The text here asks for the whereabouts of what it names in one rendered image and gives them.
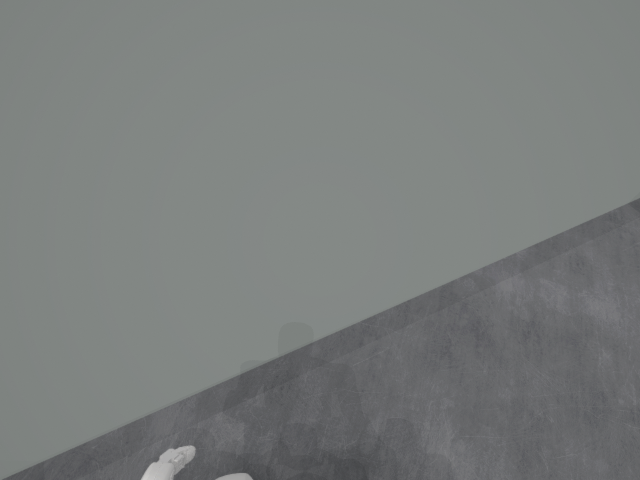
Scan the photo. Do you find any left robot hand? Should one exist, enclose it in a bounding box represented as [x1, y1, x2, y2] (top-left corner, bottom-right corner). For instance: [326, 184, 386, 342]
[141, 446, 196, 480]

